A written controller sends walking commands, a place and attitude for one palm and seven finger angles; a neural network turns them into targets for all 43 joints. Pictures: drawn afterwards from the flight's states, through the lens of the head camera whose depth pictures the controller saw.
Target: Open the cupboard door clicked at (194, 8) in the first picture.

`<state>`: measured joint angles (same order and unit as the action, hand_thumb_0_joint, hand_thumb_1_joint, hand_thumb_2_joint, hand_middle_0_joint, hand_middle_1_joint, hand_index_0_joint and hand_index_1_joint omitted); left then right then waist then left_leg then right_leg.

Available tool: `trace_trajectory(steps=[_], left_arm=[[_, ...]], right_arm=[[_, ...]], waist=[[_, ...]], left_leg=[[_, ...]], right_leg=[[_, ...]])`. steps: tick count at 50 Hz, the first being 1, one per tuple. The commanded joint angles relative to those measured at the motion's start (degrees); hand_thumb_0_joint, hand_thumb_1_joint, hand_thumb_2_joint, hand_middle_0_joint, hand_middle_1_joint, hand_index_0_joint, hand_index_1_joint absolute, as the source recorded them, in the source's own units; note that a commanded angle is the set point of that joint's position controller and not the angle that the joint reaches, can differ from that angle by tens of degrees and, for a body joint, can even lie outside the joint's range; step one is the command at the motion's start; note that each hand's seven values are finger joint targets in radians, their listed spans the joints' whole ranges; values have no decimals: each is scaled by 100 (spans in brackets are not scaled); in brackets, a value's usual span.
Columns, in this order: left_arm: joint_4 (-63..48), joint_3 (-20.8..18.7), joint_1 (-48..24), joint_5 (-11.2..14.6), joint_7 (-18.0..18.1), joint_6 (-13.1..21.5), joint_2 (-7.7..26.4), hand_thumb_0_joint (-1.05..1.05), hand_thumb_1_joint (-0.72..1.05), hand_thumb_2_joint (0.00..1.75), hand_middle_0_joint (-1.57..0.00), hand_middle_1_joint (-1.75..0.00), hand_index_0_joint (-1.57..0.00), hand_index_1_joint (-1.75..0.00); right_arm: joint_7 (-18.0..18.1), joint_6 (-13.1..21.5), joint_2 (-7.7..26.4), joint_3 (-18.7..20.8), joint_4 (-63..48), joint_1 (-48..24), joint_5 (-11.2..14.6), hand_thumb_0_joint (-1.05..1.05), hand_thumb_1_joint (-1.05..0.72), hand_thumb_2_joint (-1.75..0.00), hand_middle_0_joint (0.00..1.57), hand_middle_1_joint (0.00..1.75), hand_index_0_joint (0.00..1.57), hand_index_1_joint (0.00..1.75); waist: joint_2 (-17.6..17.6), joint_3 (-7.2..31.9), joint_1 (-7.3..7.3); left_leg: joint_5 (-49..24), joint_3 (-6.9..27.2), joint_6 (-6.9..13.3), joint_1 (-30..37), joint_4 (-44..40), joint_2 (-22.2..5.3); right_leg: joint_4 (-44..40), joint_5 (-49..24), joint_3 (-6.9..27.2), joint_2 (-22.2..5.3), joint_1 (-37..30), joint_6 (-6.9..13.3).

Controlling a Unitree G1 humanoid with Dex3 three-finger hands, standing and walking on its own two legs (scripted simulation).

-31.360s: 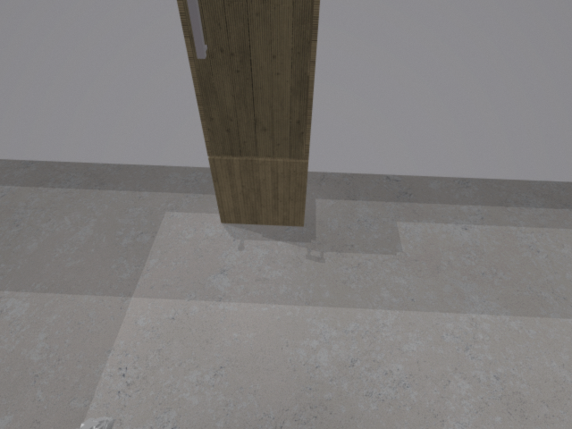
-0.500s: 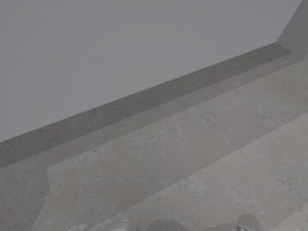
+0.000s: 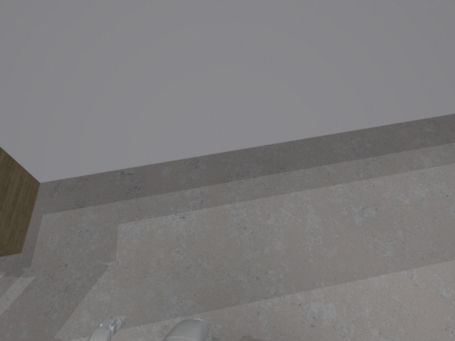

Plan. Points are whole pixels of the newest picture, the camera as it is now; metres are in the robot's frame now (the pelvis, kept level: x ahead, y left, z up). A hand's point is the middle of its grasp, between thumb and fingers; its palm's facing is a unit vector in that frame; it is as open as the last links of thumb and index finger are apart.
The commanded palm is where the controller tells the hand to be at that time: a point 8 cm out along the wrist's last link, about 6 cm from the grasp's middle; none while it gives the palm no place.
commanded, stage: turn to face it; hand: left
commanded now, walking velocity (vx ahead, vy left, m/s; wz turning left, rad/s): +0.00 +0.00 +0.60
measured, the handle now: out of the picture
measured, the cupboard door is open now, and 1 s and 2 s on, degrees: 51 51 51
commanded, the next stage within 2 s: take the last steps up to it in 1.62 s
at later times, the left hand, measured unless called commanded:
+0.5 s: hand out of the picture +0.05 +0.24 -0.15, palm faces +0.32 -0.91 -0.27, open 7.4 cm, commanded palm none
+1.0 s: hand out of the picture -0.04 +0.20 -0.18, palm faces +0.61 -0.75 -0.25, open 7.4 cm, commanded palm none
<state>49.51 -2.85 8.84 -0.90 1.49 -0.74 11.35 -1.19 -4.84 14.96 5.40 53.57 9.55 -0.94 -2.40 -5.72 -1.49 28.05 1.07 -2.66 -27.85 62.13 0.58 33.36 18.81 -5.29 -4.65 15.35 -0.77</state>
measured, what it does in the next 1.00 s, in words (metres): steps on the spot, turning left: left foot, then right foot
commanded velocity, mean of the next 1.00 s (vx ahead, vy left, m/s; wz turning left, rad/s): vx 0.00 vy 0.00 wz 0.60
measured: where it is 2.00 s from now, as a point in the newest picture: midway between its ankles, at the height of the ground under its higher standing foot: outside the picture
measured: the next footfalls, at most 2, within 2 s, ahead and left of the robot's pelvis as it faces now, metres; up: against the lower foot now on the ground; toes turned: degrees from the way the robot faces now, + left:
left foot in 0.20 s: +0.05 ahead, +0.13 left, +0.00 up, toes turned +13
right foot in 0.58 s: +0.11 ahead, -0.13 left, +0.00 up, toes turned +18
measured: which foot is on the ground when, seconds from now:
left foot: up 0.00-0.18, down 0.20-0.56, up 0.58-0.86, down 0.88-1.00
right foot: down 0.00-0.20, up 0.22-0.56, down 0.58-0.88, up 0.90-1.00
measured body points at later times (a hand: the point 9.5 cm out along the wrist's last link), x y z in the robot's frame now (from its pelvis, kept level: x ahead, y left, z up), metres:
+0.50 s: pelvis +0.02 +0.00 +0.00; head +0.07 +0.02 +0.45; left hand +0.04 +0.29 -0.13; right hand +0.17 -0.22 -0.14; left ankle +0.01 +0.12 -0.73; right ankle +0.05 -0.15 -0.69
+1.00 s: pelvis +0.03 -0.01 -0.01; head +0.07 +0.03 +0.44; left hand -0.07 +0.24 -0.16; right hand +0.28 -0.16 -0.14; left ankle -0.02 +0.10 -0.73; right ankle +0.08 -0.14 -0.67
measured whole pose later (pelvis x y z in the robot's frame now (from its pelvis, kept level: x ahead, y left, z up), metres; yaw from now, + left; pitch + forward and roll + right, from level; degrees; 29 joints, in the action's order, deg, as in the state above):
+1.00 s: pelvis +0.03 -0.01 -0.01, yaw +36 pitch +0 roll +0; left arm 53.5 -4.3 11.0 -0.6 0.8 -4.0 13.8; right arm -0.6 -1.7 13.2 3.9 50.6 7.3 -1.4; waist 1.9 -6.1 0.1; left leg 17.6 -1.4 0.9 -19.3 36.3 0.0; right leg 61.9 29.6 -3.2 -6.0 25.5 -4.8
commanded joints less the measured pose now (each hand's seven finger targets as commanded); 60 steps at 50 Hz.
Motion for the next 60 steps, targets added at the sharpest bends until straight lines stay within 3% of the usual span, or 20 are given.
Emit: trace_trajectory(steps=[1,5,8,9,10,11,15,26,28,29,33,37,41,42,44,45,56,57,59,60], left_arm=[[-301,-227,318,-46,58,150,1020,0,90,90,-20,-30,-20,-30],[-128,-322,639,-73,34,141,1308,0,90,90,-20,-30,-20,-30],[-113,-362,531,-9,-15,127,1318,0,90,90,-20,-30,-20,-30],[-220,-346,458,31,-43,101,1159,0,90,90,-20,-30,-20,-30],[-488,-216,306,69,-87,71,713,0,90,90,-20,-30,-20,-30],[-663,-181,-39,-4,-38,-9,784,0,90,90,-20,-30,-20,-30],[-308,-233,-134,0,-77,-88,729,0,90,90,-20,-30,-20,-30],[-234,-256,454,37,-66,6,727,0,90,90,-20,-30,-20,-30],[-226,-431,758,-95,29,111,1532,0,90,90,-20,-30,-20,-30],[-309,-377,619,-65,27,80,1655,0,90,90,-20,-30,-20,-30],[-402,-215,8,-38,64,115,947,0,90,90,-20,-30,-20,-30],[-168,-294,570,-76,41,144,1197,0,90,90,-20,-30,-20,-30],[-88,-366,584,-24,-10,118,1352,0,90,90,-20,-30,-20,-30],[-112,-353,461,2,-32,105,1281,0,90,90,-20,-30,-20,-30],[-558,-173,117,47,-63,42,656,0,90,90,-20,-30,-20,-30],[-651,-201,-157,-11,-18,-20,798,0,90,90,-20,-30,-20,-30],[-160,-252,563,24,-96,-16,668,0,90,90,-20,-30,-20,-30],[-134,-302,786,-6,-63,45,887,0,90,90,-20,-30,-20,-30],[-235,-406,825,-92,6,88,1640,0,90,90,-20,-30,-20,-30],[-283,-348,620,-50,44,126,1352,0,90,90,-20,-30,-20,-30]], right_arm=[[-53,174,184,-34,-573,-416,27,0,-90,-90,20,30,20,30],[-91,232,61,-105,-639,-624,55,0,-90,-90,20,30,20,30],[-68,302,293,-56,-560,-121,24,0,-90,-90,20,30,20,30],[-43,356,704,56,-479,303,-12,0,-90,-90,20,30,20,30],[5,379,1375,233,-436,786,-56,0,-90,-90,20,30,20,30],[47,315,1566,255,-313,1078,-41,0,-90,-90,20,30,20,30],[208,396,973,95,-547,147,-54,0,-90,-90,20,30,20,30],[138,280,949,167,-618,-262,-39,0,-90,-90,20,30,20,30],[74,277,324,88,-809,-273,43,0,-90,-90,20,30,20,30],[31,270,451,93,-859,-320,-10,0,-90,-90,20,30,20,30],[-36,166,283,44,-563,-253,3,0,-90,-90,20,30,20,30],[-88,224,62,-79,-638,-638,45,0,-90,-90,20,30,20,30],[-66,283,199,-73,-584,-261,32,0,-90,-90,20,30,20,30],[-66,318,397,-13,-514,49,18,0,-90,-90,20,30,20,30],[43,350,1473,256,-379,932,-42,0,-90,-90,20,30,20,30],[83,344,1448,244,-286,1089,-56,0,-90,-90,20,30,20,30],[147,275,956,151,-635,-402,-55,0,-90,-90,20,30,20,30],[124,269,799,130,-699,-458,-11,0,-90,-90,20,30,20,30],[39,265,408,72,-894,-493,7,0,-90,-90,20,30,20,30],[33,220,549,104,-780,-456,-30,0,-90,-90,20,30,20,30]], waist=[[1576,710,211],[1477,781,386],[1210,1011,68],[273,1312,-180],[-1630,1453,-446],[-1092,1459,-548],[-732,805,-60],[-505,878,289],[1759,803,473],[1742,755,464],[1614,557,69],[1358,750,403],[1388,893,185],[973,1062,-20],[-1590,1416,-492],[-758,1416,-531],[-563,793,293],[7,811,423],[2019,716,545],[1664,576,372]], left_leg=[[-18,-369,-148,-287,-397,-230],[-162,-761,-67,257,-1862,-71],[-1380,-829,77,1456,-3363,9],[-2643,-53,369,2559,-3740,-672],[-5077,2205,1337,3330,-3900,-2345],[-4670,2244,1758,2958,-3906,-2689],[-3529,1385,1202,1858,-4136,-1583],[-2269,1651,844,692,-3702,-939],[-16,258,76,-868,-1742,325],[686,161,67,-634,-309,195],[-105,-92,-105,-502,430,-231],[-36,-625,-116,31,-1432,-96],[-1066,-836,31,1122,-3024,50],[-1827,-606,141,1863,-3644,-131],[-5580,2369,1620,3148,-3949,-2542],[-4545,2193,1728,2859,-3850,-2489],[-1978,1500,889,629,-3774,-1024],[-1575,1274,649,201,-3303,-693],[693,66,75,-692,-516,276],[398,325,115,-641,402,6]], right_leg=[[-1057,-3592,403,-1427,-1102,665],[-698,-3959,213,-1564,-1323,607],[156,-3568,-184,-1455,-828,204],[1132,-2462,-462,-1204,129,-127],[2564,1598,-533,-322,1763,-564],[3305,2090,178,-267,1860,-439],[3410,676,583,-229,1742,-439],[-359,-238,261,379,-619,-259],[-1916,-84,2489,-1773,-1567,525],[-2056,-211,2616,-2417,-780,1000],[-1306,-2655,708,-1417,-705,729],[-829,-3789,338,-1510,-1340,649],[-132,-3568,-39,-1476,-952,298],[509,-3102,-232,-1398,-479,65],[2901,2095,-234,-235,1824,-518],[3397,1942,295,-225,1847,-403],[40,-75,173,360,-424,-268],[-896,-238,487,64,-999,-201],[-2144,119,2803,-2353,-843,909],[-2053,5,2592,-2199,-408,1020]])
